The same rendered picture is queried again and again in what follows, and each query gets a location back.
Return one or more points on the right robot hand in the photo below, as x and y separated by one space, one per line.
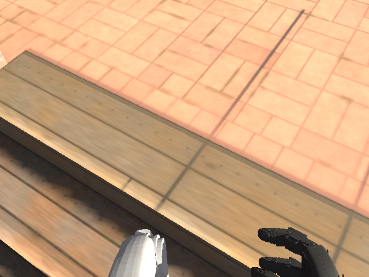
316 261

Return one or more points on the robot left thigh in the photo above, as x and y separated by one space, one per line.
141 255

